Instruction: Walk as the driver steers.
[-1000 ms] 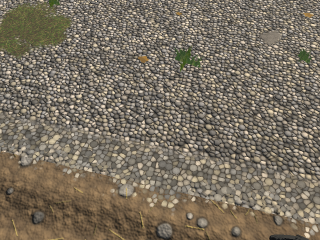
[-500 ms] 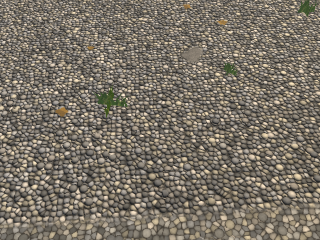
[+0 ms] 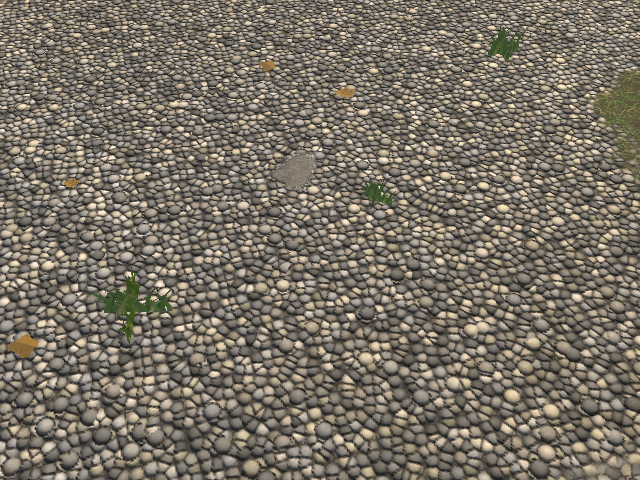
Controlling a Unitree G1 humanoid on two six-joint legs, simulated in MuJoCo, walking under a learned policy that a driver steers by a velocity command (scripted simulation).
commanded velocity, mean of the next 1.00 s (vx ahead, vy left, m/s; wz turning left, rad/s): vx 0.06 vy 0.00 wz -0.06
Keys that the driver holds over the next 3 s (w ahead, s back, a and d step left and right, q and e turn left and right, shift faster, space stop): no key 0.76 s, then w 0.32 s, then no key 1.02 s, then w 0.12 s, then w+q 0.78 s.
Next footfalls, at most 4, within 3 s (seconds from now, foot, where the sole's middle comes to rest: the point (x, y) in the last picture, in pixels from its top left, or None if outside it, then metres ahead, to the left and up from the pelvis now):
0.28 right None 0.04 -0.14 -0.77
1.40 right None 0.38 -0.11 -0.77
1.70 left None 0.31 0.13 -0.77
2.88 left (278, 365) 0.73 0.15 -0.77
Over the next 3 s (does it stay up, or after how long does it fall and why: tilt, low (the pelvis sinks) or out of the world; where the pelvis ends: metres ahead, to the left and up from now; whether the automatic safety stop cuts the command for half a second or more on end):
stays up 0.65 0.07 0.00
